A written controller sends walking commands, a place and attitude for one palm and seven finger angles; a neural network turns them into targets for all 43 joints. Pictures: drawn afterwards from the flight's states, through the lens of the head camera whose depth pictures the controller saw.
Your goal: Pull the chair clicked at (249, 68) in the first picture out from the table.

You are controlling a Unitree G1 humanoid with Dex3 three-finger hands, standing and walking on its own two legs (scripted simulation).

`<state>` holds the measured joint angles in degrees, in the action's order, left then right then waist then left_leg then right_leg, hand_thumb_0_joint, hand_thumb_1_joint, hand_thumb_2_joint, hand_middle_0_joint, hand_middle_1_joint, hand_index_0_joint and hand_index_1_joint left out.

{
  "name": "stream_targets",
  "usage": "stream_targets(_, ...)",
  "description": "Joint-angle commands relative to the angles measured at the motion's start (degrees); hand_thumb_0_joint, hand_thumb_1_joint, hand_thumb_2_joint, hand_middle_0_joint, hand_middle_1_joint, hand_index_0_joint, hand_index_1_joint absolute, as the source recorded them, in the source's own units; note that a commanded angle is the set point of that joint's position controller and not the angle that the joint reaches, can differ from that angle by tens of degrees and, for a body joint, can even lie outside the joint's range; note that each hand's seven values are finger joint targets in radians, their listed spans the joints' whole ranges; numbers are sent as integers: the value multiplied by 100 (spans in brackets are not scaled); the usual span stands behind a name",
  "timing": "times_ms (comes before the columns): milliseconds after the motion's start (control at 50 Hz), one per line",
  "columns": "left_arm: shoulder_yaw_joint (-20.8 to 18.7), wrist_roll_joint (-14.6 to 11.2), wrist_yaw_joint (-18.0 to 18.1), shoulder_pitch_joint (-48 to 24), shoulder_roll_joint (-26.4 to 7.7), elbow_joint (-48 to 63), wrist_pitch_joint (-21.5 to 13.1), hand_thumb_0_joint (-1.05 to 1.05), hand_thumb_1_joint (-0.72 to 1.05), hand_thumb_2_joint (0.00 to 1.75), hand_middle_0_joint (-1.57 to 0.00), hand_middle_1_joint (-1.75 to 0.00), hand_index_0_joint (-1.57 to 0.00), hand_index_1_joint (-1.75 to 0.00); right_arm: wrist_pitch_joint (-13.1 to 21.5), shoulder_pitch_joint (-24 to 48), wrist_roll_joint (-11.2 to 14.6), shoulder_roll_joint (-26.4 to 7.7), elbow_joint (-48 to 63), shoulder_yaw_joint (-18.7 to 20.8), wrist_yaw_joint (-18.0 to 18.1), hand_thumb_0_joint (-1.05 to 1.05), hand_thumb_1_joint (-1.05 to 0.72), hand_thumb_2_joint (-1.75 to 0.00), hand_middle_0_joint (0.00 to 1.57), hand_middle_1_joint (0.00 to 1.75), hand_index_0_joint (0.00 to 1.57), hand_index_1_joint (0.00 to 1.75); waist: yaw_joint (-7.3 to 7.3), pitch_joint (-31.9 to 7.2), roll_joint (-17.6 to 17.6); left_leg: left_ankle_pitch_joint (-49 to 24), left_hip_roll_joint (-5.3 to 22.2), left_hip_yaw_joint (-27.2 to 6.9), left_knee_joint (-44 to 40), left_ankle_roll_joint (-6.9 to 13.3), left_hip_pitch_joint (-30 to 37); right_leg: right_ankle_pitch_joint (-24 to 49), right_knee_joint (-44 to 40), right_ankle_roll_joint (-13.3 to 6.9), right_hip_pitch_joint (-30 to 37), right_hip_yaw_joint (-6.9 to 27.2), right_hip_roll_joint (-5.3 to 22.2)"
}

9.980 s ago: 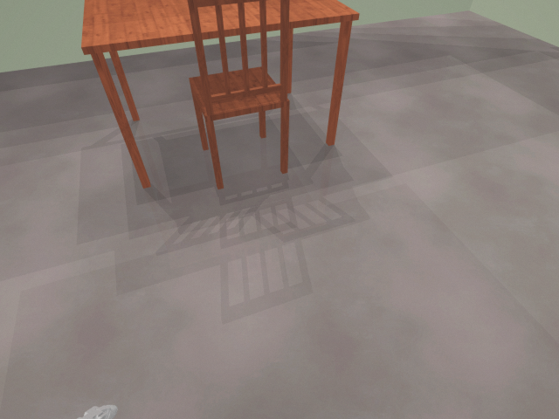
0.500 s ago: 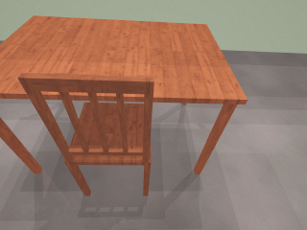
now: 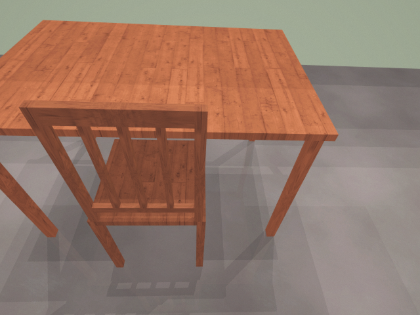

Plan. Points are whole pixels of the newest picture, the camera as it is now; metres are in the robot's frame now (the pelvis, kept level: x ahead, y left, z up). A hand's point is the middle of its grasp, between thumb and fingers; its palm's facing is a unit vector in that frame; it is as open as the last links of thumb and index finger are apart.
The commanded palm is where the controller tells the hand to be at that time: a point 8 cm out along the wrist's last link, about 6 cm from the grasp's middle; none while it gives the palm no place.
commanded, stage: look again from close up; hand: left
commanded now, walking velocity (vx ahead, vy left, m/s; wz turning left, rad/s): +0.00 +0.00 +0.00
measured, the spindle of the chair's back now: (134, 172) +0.48 +0.23 -0.07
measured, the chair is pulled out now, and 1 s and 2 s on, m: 0.00 0.00 0.00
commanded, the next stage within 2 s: come to a stop and stand still in 1.34 s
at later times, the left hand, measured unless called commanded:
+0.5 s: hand out of the picture -0.02 +0.14 -0.18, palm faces +0.04 -0.99 -0.14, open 7.4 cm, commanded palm none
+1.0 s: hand out of the picture -0.01 +0.13 -0.18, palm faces +0.04 -0.99 -0.15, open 7.4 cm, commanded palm none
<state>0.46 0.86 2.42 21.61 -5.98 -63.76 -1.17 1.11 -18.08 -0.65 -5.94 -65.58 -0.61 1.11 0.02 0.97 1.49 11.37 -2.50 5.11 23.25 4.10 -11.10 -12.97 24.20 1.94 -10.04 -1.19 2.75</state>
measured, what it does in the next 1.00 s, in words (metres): stands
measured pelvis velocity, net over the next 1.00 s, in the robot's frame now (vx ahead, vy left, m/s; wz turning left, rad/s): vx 0.01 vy -0.02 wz -0.01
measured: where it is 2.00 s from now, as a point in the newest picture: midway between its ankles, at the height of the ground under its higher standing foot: outside the picture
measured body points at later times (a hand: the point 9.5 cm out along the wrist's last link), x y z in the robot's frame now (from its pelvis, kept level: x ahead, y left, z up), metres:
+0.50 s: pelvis +0.01 -0.01 +0.00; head +0.01 +0.00 +0.45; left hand -0.02 +0.19 -0.16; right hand -0.01 -0.21 -0.16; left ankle +0.02 +0.07 -0.74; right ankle +0.00 -0.14 -0.74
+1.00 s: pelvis +0.01 -0.02 +0.00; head +0.02 -0.01 +0.45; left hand -0.01 +0.18 -0.16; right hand +0.00 -0.23 -0.16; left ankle +0.02 +0.07 -0.74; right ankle +0.00 -0.14 -0.74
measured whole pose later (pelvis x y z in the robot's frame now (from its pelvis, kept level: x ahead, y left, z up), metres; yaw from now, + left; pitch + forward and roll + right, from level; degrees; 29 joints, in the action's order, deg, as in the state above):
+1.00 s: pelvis +0.01 -0.02 +0.00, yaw +0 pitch -1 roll +0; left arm 0.4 0.6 2.4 20.3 -6.6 -63.9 -1.6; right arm 1.4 -17.5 -0.6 -6.7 -66.1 -0.9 1.4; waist 0.1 0.9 1.0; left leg 12.2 -1.1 4.9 22.6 2.3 -9.3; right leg -14.0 23.7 0.4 -8.4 -1.3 1.2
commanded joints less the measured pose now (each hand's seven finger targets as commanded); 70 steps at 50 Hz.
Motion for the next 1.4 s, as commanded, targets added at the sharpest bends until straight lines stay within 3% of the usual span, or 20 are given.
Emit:
stream_targets(0, -50, 24, 16, 605, -353, 60, -42, 0, 90, 90, -20, -30, -20, -30, 57, -375, 27, -546, 134, 102, 59, 0, -90, -90, 20, 30, 20, 30, 16, 455, -78, 380, 823, -911, -788, -157, -194, 278, -395, -317, -303, 304, 317)
stream_targets(100, -54, 21, 21, 606, -365, 53, -59, 0, 90, 90, -20, -30, -20, -30, 77, -382, 29, -525, 124, 93, 66, 0, -90, -90, 20, 30, 20, 30, 18, 365, -51, 13, 810, -830, -682, -163, -82, 430, -396, -320, -256, 328, 329)
stream_targets(440, -61, 14, 20, 526, -412, 55, -57, 0, 90, 90, -20, -30, -20, -30, 67, -351, 18, -531, 96, 78, 64, 0, -90, -90, 20, 30, 20, 30, 18, 506, -82, 64, 789, -803, -684, -202, -94, 320, -435, -336, -335, 363, 332)
stream_targets(720, -65, 10, 28, 501, -457, 42, -85, 0, 90, 90, -20, -30, -20, -30, 102, -326, 27, -552, 85, 70, 84, 0, -90, -90, 20, 30, 20, 30, 23, 325, -48, -613, 832, -712, -520, -198, 140, 723, -449, -339, -201, 419, 343)
stream_targets(900, -69, 8, 21, 506, -489, 39, -76, 0, 90, 90, -20, -30, -20, -30, 75, -300, 24, -555, 79, 67, 78, 0, -90, -90, 20, 30, 20, 30, 43, 529, -99, -286, 817, -723, -608, -217, 44, 451, -538, -342, -295, 413, 331)
stream_targets(1380, -79, -1, 6, 446, -587, 52, -104, 0, 90, 90, -20, -30, -20, -30, 81, -249, 18, -642, 86, 78, 76, 0, -90, -90, 20, 30, 20, 30, 24, 363, -92, -350, 822, -734, -574, -245, 150, 468, -572, -364, -261, 477, 334)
